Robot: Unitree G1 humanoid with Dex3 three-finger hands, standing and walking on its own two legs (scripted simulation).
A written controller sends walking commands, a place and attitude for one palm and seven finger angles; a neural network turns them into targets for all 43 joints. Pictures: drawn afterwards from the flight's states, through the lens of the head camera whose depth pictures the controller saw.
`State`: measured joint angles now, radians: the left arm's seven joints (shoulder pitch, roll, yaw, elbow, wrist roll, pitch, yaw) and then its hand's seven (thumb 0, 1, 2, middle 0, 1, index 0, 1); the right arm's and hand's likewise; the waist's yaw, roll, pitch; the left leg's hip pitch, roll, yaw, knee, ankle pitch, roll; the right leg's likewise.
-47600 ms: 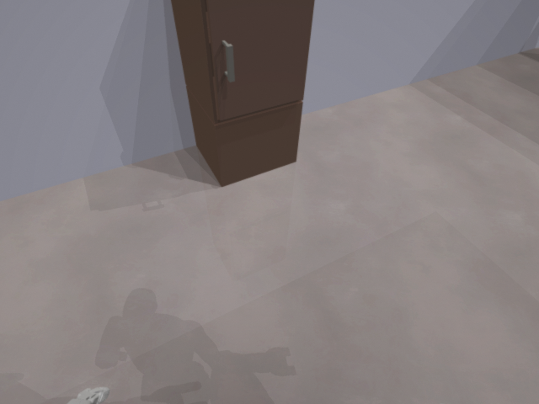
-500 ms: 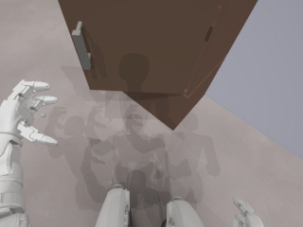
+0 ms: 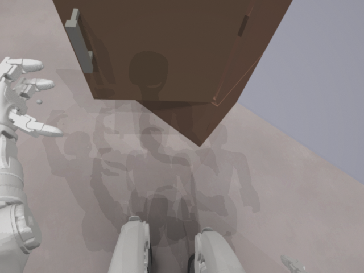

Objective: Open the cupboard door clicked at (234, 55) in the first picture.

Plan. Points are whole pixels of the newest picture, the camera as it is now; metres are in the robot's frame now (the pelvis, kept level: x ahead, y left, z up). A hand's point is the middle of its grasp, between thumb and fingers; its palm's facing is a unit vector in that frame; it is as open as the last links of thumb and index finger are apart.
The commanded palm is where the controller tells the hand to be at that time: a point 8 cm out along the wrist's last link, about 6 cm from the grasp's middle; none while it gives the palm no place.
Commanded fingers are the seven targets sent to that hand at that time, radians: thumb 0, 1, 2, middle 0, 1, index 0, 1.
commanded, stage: move the hooked fingers beside the handle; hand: left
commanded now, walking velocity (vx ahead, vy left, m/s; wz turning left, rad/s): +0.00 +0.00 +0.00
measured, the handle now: (82, 42) +0.62 +0.25 +0.05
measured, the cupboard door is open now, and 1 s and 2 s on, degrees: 40 40 40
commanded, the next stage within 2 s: slide the fingers in behind the handle in 1.46 s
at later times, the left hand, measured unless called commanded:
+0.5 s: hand (47, 69) +0.52 +0.30 +0.06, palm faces +0.08 -1.00 -0.02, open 14.0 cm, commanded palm +0.53 +0.32 +0.05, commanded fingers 0.00 -0.50 0.30 -0.30 -1.20 -0.30 -1.20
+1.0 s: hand (41, 60) +0.55 +0.32 +0.06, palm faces +0.08 -1.00 -0.01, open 14.0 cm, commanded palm +0.56 +0.32 +0.05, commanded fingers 0.00 -0.50 0.30 -0.30 -1.20 -0.30 -1.20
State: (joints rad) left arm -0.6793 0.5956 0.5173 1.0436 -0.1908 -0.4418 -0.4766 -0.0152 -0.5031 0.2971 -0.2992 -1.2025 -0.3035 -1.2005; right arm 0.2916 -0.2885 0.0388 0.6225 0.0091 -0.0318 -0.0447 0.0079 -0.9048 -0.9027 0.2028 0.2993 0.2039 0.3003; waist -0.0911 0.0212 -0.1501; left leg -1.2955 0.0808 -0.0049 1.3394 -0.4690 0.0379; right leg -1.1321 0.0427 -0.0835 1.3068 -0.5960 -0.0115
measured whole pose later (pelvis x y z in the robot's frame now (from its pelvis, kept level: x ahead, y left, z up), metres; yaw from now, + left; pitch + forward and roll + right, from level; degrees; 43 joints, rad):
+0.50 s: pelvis -0.01 +0.00 -0.03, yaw -2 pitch +30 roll -7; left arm -1.03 0.87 0.57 1.26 -0.08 -0.34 -0.48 -0.02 -0.50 0.30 -0.30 -1.20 -0.30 -1.20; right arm 0.32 -0.31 0.09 0.62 0.01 0.03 -0.05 0.01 -0.91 -0.90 0.20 0.30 0.20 0.30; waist -0.19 0.04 -0.12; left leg -1.49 0.11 -0.04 1.44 -0.48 0.03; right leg -1.31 0.07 -0.11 1.39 -0.60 -0.02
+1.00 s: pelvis +0.00 +0.01 -0.03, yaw -4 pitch +32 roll -10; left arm -1.09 0.91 0.59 1.20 -0.04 -0.27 -0.48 -0.02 -0.50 0.30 -0.30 -1.20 -0.30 -1.20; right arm 0.35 -0.27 0.11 0.60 -0.02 0.07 -0.03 0.00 -0.90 -0.90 0.20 0.30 0.21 0.30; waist -0.21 0.04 -0.11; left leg -1.52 0.11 -0.04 1.44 -0.49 0.06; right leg -1.33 0.07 -0.11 1.36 -0.59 0.01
